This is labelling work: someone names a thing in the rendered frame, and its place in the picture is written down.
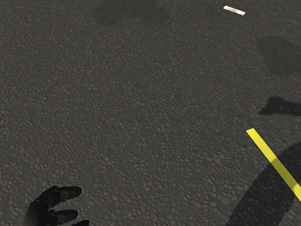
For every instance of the left robot hand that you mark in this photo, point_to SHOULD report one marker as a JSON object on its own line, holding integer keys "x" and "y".
{"x": 37, "y": 212}

